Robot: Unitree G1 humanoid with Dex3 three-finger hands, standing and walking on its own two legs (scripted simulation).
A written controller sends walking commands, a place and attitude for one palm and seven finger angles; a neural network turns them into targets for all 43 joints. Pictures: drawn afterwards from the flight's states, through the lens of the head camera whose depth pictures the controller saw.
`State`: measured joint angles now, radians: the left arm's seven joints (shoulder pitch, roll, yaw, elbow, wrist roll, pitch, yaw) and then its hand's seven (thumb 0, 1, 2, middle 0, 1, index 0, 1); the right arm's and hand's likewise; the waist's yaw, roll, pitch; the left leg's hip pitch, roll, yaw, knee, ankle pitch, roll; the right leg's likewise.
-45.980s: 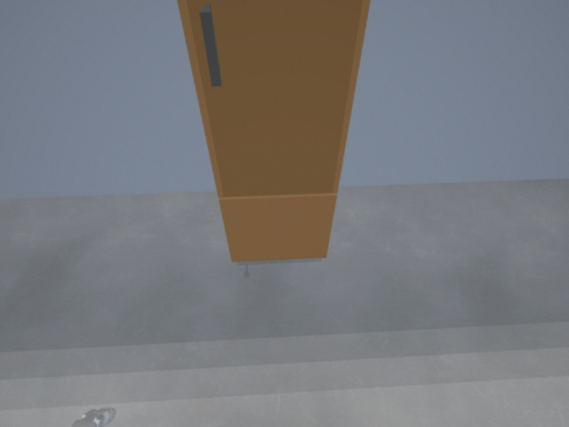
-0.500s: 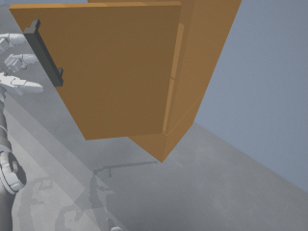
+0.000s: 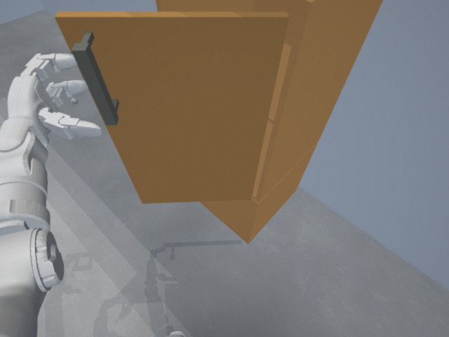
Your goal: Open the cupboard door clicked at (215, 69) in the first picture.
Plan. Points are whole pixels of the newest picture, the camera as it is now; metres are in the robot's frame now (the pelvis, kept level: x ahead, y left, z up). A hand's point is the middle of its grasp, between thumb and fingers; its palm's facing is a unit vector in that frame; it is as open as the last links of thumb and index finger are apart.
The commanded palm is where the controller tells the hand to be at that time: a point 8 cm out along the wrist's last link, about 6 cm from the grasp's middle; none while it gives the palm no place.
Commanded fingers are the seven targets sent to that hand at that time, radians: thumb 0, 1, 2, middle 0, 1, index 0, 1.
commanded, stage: slide the fingers in behind the handle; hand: left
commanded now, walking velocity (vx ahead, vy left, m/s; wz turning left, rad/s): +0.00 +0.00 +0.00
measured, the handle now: (101, 81) +0.51 +0.23 +0.16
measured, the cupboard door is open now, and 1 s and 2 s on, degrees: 45 44 44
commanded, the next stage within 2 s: move the hooked fingers beside the handle in 0.64 s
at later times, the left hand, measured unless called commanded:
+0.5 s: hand (82, 102) +0.45 +0.25 +0.17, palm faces +0.15 -0.99 -0.02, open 14.0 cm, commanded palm +0.44 +0.25 +0.17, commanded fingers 0.00 -0.50 0.30 -0.30 -1.20 -0.30 -1.20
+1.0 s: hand (101, 98) +0.46 +0.21 +0.17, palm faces +0.09 -1.00 +0.02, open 14.0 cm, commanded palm +0.44 +0.26 +0.17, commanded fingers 0.00 -0.50 0.30 -0.30 -1.20 -0.30 -1.20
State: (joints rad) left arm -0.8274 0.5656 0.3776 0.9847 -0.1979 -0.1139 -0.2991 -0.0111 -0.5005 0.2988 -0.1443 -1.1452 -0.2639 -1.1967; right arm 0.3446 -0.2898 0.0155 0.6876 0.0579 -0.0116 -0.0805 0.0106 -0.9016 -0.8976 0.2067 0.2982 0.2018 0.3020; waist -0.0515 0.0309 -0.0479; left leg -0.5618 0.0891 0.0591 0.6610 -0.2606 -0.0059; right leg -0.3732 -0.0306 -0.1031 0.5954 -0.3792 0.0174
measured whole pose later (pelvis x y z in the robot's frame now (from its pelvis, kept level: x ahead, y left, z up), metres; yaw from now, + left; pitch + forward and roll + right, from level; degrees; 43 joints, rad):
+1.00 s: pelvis -0.01 -0.01 +0.00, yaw +1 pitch +8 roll -1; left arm -0.89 0.47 0.34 1.04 -0.18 -0.15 -0.23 -0.01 -0.50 0.30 -0.15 -1.14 -0.30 -1.20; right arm 0.31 -0.28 0.03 0.74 0.05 -0.08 -0.08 0.01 -0.90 -0.90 0.21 0.30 0.20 0.30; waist -0.06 0.04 -0.04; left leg -0.54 0.08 0.05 0.64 -0.24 -0.01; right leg -0.36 -0.04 -0.11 0.61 -0.38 0.01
